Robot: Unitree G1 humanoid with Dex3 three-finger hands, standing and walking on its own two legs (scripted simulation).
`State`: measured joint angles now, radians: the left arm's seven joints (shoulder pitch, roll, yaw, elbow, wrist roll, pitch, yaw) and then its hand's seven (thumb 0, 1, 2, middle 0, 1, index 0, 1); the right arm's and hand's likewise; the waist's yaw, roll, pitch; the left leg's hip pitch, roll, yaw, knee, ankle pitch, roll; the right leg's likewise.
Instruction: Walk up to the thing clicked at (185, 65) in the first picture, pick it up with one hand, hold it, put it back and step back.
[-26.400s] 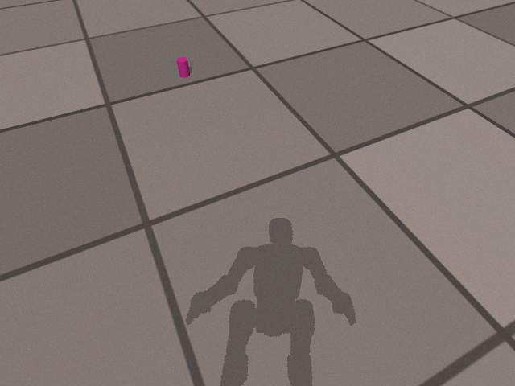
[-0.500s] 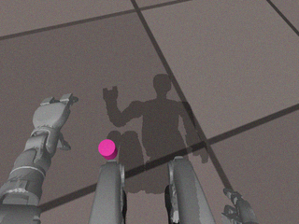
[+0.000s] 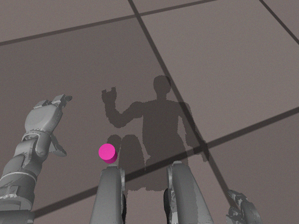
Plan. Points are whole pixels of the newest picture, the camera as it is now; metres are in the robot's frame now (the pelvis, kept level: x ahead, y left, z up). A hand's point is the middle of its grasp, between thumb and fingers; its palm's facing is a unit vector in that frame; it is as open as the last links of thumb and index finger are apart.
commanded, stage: go down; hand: left
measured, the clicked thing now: (108, 154) +0.38 +0.17 -0.49
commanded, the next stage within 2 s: withdraw in 1.94 s
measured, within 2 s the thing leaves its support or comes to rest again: neither
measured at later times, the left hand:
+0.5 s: hand (54, 124) +0.38 +0.26 -0.06, palm faces -0.27 -0.34 -0.90, open 14.2 cm
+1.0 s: hand (52, 123) +0.38 +0.26 -0.04, palm faces -0.29 -0.29 -0.91, open 12.4 cm
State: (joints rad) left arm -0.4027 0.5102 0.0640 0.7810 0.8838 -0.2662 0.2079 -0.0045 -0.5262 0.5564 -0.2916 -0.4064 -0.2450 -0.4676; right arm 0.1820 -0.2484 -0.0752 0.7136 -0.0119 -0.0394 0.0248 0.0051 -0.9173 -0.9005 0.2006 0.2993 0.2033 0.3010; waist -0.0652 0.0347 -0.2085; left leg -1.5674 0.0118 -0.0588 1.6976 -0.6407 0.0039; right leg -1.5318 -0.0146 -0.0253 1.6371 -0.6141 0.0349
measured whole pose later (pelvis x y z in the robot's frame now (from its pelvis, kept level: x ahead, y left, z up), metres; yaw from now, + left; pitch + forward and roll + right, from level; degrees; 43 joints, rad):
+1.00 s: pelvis +0.01 +0.00 +0.03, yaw +0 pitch +27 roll -4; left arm -0.39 0.52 0.08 0.80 0.90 -0.29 0.20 0.00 -0.12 0.47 -0.50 -0.38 -0.47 -0.42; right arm 0.20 -0.24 -0.07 0.71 -0.01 -0.02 0.04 0.00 -0.90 -0.89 0.20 0.30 0.20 0.30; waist -0.07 0.04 -0.20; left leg -1.44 0.02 -0.06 1.58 -0.62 0.00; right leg -1.41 0.00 -0.03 1.52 -0.58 0.03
